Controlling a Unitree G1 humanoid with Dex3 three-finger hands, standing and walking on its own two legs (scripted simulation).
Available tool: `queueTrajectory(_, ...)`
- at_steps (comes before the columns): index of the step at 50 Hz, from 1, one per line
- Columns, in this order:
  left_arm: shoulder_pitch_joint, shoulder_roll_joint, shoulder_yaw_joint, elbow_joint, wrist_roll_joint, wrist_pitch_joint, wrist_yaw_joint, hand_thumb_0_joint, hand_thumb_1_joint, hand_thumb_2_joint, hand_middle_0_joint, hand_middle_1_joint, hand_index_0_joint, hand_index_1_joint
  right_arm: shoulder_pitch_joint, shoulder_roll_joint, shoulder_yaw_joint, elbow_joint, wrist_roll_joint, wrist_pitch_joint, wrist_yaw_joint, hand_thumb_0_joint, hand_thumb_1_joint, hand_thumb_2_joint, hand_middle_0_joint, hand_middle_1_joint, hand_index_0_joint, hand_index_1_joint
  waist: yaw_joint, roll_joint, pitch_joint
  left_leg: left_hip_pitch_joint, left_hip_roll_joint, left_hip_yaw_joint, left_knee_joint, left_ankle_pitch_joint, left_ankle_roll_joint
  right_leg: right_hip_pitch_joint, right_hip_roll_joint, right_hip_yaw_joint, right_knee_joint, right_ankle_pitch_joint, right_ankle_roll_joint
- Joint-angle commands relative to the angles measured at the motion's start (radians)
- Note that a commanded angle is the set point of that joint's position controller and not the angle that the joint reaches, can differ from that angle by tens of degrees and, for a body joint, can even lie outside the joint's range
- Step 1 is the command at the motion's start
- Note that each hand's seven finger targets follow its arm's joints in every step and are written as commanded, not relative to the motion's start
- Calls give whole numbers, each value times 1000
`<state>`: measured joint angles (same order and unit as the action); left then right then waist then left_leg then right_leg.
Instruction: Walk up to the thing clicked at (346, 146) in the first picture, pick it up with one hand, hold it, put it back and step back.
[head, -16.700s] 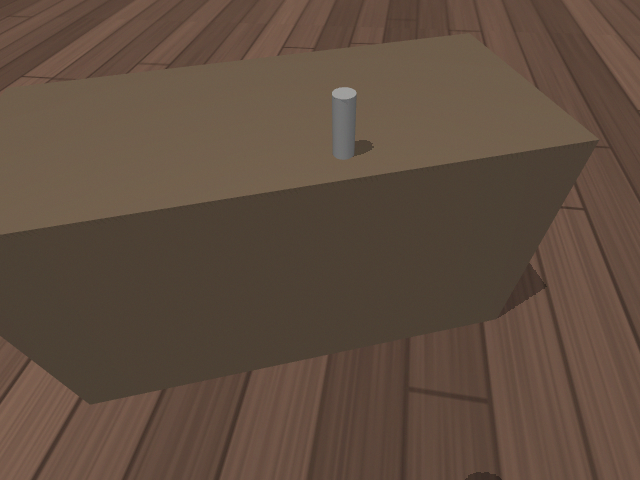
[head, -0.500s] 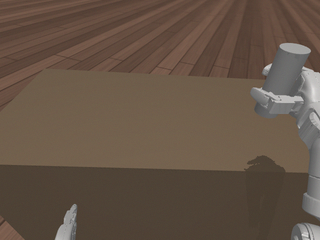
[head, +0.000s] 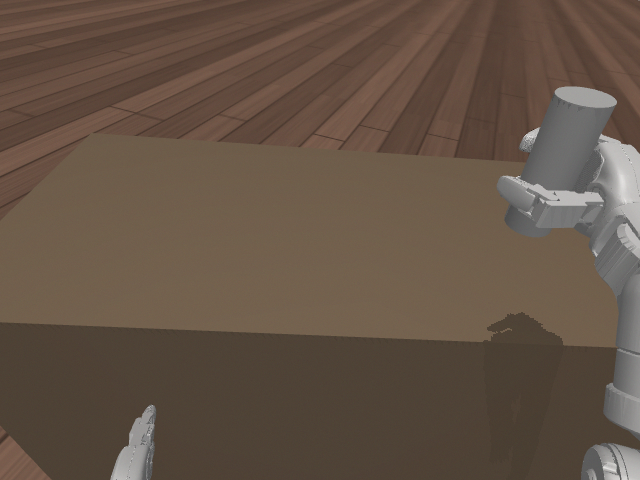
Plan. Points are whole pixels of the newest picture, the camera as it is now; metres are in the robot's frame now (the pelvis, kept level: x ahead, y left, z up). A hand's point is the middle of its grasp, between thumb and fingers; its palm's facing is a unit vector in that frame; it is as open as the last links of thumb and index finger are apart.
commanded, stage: hold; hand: right
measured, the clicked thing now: (552, 167) +0.33 -0.17 +0.31
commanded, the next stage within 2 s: crouch in 1.42 s
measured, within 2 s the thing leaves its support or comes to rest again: neither
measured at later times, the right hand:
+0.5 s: hand (536, 184) +0.34 -0.17 +0.28, palm faces +0.11 +0.99 -0.02, open 7.6 cm
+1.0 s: hand (538, 183) +0.34 -0.17 +0.28, palm faces +0.13 +0.99 -0.02, open 7.6 cm
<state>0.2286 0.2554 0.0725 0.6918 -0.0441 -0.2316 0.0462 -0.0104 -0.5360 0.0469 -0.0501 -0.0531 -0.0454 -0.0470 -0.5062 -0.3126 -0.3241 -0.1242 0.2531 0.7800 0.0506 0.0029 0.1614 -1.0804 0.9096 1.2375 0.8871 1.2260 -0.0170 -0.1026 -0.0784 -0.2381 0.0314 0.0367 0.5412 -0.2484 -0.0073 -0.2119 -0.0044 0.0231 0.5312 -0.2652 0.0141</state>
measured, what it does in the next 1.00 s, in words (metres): stands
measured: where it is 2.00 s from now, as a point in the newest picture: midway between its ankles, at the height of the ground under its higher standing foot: outside the picture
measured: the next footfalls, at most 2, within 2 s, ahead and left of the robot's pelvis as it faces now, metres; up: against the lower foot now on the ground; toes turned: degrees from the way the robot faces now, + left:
none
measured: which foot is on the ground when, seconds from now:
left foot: down 0.00-1.00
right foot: down 0.00-1.00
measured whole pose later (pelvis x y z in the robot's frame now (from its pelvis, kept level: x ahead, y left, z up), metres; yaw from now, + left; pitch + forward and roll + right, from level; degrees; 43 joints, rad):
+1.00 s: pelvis +0.00 +0.00 +0.00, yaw +1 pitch -3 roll +0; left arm 0.23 0.26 0.08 0.66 -0.04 -0.24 0.05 -0.01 -0.53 0.05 -0.05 -0.05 -0.05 -0.05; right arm -0.50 -0.30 -0.33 -0.12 0.24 0.76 0.02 0.00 0.17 -1.09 0.91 1.24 0.89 1.23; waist -0.01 -0.09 -0.08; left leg -0.24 0.03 0.03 0.54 -0.24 -0.01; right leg -0.21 -0.01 0.02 0.53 -0.26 0.02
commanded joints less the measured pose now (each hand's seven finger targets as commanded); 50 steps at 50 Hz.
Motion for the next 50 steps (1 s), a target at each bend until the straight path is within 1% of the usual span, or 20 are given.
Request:
queueTrajectory(1, -125, 88, 13, -176, 3, -67, 8, 0, -545, 49, -45, -47, -44, -47, -467, -228, -92, -205, 9, -89, -12, 0, -394, -1338, 1369, 1470, 1400, 1470, -6, 161, -140, 14, -17, 26, -123, 37, -15, 39, 29, -23, -74, 56, -40)
queueTrajectory(5, -132, 126, 54, -195, 5, -77, 14, 0, -547, 54, -43, -47, -41, -48, -464, -241, -101, -224, -5, -110, -28, 0, -399, -1355, 1389, 1491, 1420, 1491, -7, 108, -213, 32, -13, 21, -100, 107, -10, 69, 31, -31, -62, 115, -33)
queueTrajectory(8, -129, 112, 44, -207, 4, -73, 13, 0, -542, 53, -43, -49, -43, -48, -474, -203, -55, -280, -14, -127, -30, 0, -399, -1333, 1369, 1465, 1397, 1465, -6, 55, -210, 28, -20, 29, -89, 102, 2, 69, 24, -23, -69, 119, -26)
queueTrajectory(11, -145, 51, -18, -179, 1, -64, 8, 0, -554, 58, -46, -49, -42, -52, -459, -180, -33, -283, -17, -121, -25, 0, -391, -1346, 1368, 1473, 1399, 1473, -14, 37, -202, 28, -20, 29, -93, 113, 3, 67, 22, -20, -68, 135, -25)
queueTrajectory(13, -159, 94, 27, -179, 1, -64, 12, 0, -551, 54, -46, -50, -44, -52, -409, -186, -46, -238, -15, -104, -18, 0, -395, -1345, 1366, 1471, 1397, 1472, -8, 59, -181, 29, -24, 31, -96, 119, 0, 63, 18, -16, -73, 140, -23)
queueTrajectory(17, -176, 138, 57, -190, 2, -59, 20, 0, -549, 50, -51, -52, -50, -53, -428, -200, -55, -237, -7, -83, -10, 0, -403, -1344, 1354, 1462, 1386, 1462, 0, 103, -154, 19, -24, 34, -109, 80, -4, 58, 20, -15, -83, 101, -26)
queueTrajectory(22, -115, 107, 42, -164, 1, -61, 13, 0, -546, 48, -48, -49, -47, -49, -414, -216, -92, -195, 3, -75, -18, 0, -362, -1328, 1343, 1453, 1377, 1453, -5, 138, -123, 8, -26, 36, -114, 68, -10, 41, 22, -21, -80, 82, -32)
queueTrajectory(25, -100, 137, 73, -187, 4, -60, 16, 0, -550, 52, -47, -48, -44, -50, -439, -226, -97, -188, -3, -92, -26, 0, -367, -1339, 1355, 1466, 1388, 1466, 9, 141, -157, 7, -28, 36, -101, 117, -6, 70, 18, -20, -78, 128, -31)
queueTrajectory(27, -89, 108, 48, -175, 3, -61, 9, 0, -554, 56, -46, -47, -42, -51, -479, -231, -92, -235, -5, -106, -27, 0, -369, -1346, 1363, 1474, 1396, 1474, 1, 100, -185, 17, -24, 33, -92, 141, -3, 77, 20, -21, -69, 152, -29)
queueTrajectory(30, -134, 101, 40, -192, 2, -65, 11, 0, -553, 57, -46, -48, -43, -51, -481, -209, -60, -279, -12, -123, -26, 0, -403, -1355, 1380, 1484, 1411, 1484, -12, 62, -213, 34, -22, 31, -85, 156, 2, 86, 19, -19, -66, 175, -26)
queueTrajectory(32, -156, 70, -3, -190, 3, -65, 7, 0, -553, 56, -46, -50, -44, -53, -458, -177, -32, -256, -18, -124, -21, 0, -401, -1348, 1370, 1474, 1400, 1474, -19, 58, -190, 32, -22, 30, -91, 128, 4, 69, 19, -20, -69, 154, -25)
queueTrajectory(34, -187, 84, 6, -201, 3, -71, 10, 0, -554, 56, -48, -51, -45, -53, -486, -148, 4, -284, -17, -123, -18, 0, -390, -1354, 1366, 1478, 1399, 1478, -11, 47, -203, 34, -25, 30, -93, 116, 7, 82, 14, -13, -83, 144, -21)
queueTrajectory(35, -185, 101, 18, -206, 3, -70, 14, 0, -550, 52, -48, -51, -47, -52, -480, -175, -26, -257, -18, -122, -19, 0, -381, -1355, 1360, 1476, 1394, 1476, -12, 46, -219, 35, -27, 31, -90, 128, 8, 90, 10, -11, -78, 164, -18)
queueTrajectory(36, -201, 121, 35, -221, 4, -68, 17, 0, -551, 52, -51, -53, -49, -54, -474, -169, -11, -268, -19, -121, -16, 0, -403, -1356, 1364, 1475, 1397, 1475, -10, 53, -213, 44, -26, 34, -90, 125, 8, 89, 12, -10, -79, 165, -17)
queueTrajectory(37, -190, 168, 78, -219, 5, -70, 23, 0, -544, 48, -50, -53, -51, -52, -445, -184, -34, -225, -15, -111, -18, 0, -401, -1354, 1363, 1474, 1396, 1474, -4, 81, -206, 44, -26, 36, -93, 127, 4, 84, 12, -11, -77, 160, -19)
queueTrajectory(39, -164, 125, 38, -195, 5, -65, 20, 0, -548, 48, -51, -54, -52, -54, -445, -178, -35, -236, -12, -105, -21, 0, -402, -1349, 1353, 1465, 1386, 1466, -4, 82, -184, 39, -24, 36, -100, 117, 1, 73, 17, -17, -79, 143, -21)
queueTrajectory(42, -141, 112, 34, -199, 4, -58, 17, 0, -544, 48, -49, -51, -48, -51, -388, -207, -87, -152, -5, -93, -28, 0, -413, -1340, 1361, 1463, 1391, 1463, -15, 123, -143, 40, -27, 40, -107, 105, -3, 43, 16, -21, -84, 125, -24)
queueTrajectory(43, -124, 137, 67, -192, 7, -55, 18, 0, -541, 46, -49, -52, -50, -51, -435, -226, -97, -216, -4, -100, -34, 0, -399, -1343, 1360, 1466, 1391, 1466, -5, 125, -163, 32, -28, 38, -108, 92, -3, 56, 17, -23, -86, 107, -26)
queueTrajectory(47, -70, 86, 37, -138, 5, -52, 5, 0, -549, 54, -47, -49, -45, -52, -464, -241, -102, -223, -6, -116, -37, 0, -407, -1344, 1371, 1472, 1400, 1472, 1, 115, -125, -2, -26, 27, -121, 36, -6, 35, 24, -32, -87, 42, -36)
queueTrajectory(50, -112, 116, 55, -201, 2, -70, 6, 0, -546, 52, -44, -47, -42, -48, -460, -212, -76, -226, -5, -118, -32, 0, -377, -1331, 1362, 1464, 1392, 1464, 8, 112, -144, -1, -24, 22, -119, 49, -8, 50, 23, -33, -83, 53, -37)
